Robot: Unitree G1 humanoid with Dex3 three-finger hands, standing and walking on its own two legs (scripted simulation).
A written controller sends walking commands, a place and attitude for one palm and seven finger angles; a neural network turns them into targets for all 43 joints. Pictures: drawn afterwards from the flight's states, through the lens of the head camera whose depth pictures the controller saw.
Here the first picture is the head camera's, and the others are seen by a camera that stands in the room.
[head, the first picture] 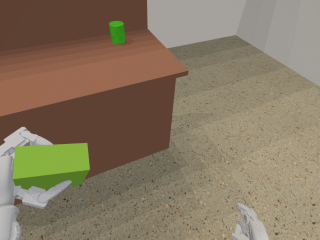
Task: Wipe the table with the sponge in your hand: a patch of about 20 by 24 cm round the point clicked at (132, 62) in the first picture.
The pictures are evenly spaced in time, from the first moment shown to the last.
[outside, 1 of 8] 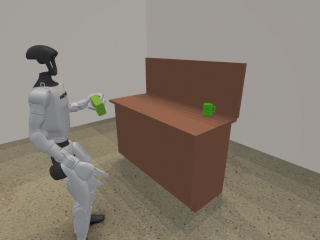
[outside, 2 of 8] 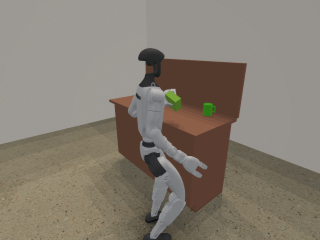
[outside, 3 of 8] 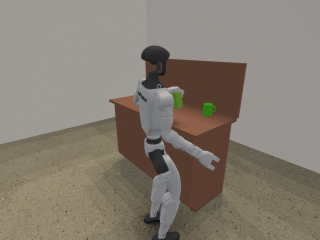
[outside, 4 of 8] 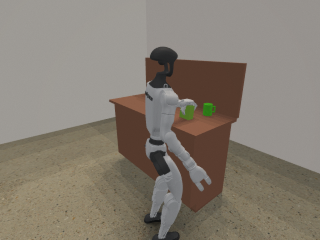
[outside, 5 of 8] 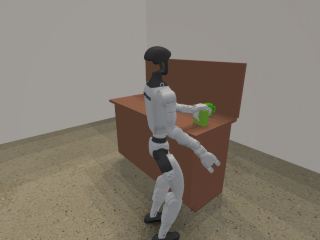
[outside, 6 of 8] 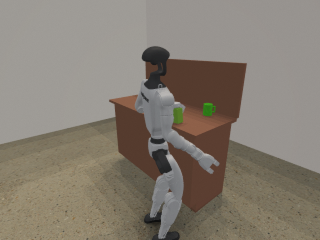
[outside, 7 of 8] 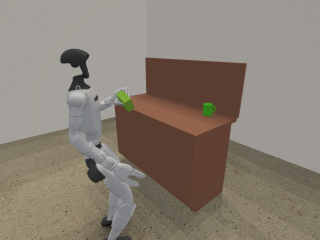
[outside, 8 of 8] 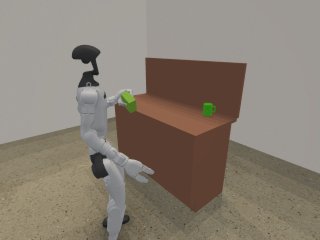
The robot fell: no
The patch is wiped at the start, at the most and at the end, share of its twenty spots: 0.00 0.90 0.90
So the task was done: yes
